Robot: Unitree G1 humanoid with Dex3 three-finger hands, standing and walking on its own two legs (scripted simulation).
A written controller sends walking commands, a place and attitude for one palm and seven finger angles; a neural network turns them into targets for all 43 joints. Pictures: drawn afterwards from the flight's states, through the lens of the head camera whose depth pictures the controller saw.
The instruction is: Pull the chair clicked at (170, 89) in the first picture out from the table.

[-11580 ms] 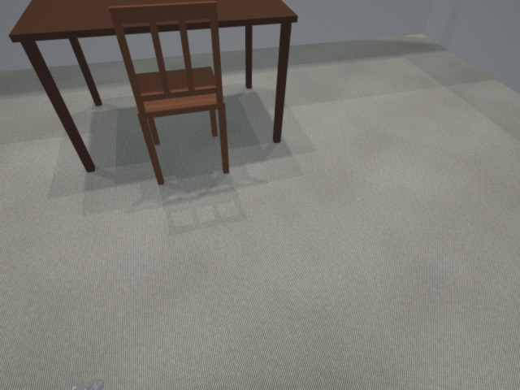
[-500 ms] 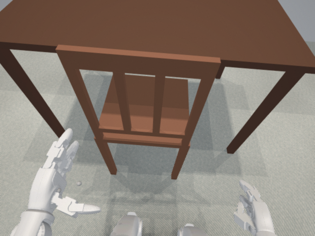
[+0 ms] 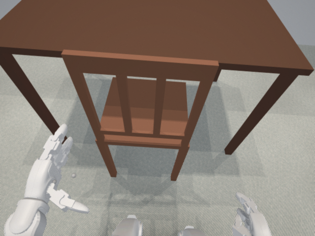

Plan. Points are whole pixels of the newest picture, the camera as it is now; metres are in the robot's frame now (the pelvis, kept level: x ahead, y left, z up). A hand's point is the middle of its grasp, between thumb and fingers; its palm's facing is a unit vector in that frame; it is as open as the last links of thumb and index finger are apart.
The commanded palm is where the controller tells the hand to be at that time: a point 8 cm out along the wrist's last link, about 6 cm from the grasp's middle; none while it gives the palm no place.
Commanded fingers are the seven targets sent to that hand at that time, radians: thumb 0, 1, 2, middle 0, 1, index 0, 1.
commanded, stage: raise the hand toward the chair's back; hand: left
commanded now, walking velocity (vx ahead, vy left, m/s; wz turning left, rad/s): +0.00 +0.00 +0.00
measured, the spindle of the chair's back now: (125, 107) +0.50 +0.13 -0.02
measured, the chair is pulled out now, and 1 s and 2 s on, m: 0.00 0.00 0.00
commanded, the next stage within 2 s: aim the fingers beside a spindle in 0.40 s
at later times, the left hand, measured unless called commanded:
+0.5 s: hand (79, 170) +0.26 +0.20 +0.04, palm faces +0.00 -1.00 -0.06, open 16.9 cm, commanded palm +0.23 +0.25 +0.04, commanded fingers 0.00 -0.50 0.30 -0.06 -0.08 -0.06 -0.08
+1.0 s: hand (94, 161) +0.29 +0.17 +0.02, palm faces -0.03 -1.00 -0.04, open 16.9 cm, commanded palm +0.27 +0.23 +0.02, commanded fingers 0.00 -0.50 0.30 -0.06 -0.08 -0.06 -0.08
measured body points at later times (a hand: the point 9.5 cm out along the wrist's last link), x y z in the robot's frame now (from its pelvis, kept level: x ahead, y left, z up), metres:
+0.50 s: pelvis +0.01 -0.01 +0.00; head +0.07 +0.00 +0.45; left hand +0.25 +0.25 +0.05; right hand +0.19 -0.25 -0.07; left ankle +0.04 +0.09 -0.66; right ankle +0.00 -0.13 -0.66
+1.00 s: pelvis +0.01 -0.02 -0.01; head +0.09 -0.01 +0.43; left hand +0.29 +0.23 +0.03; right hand +0.17 -0.27 -0.09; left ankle +0.04 +0.09 -0.66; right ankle +0.00 -0.13 -0.66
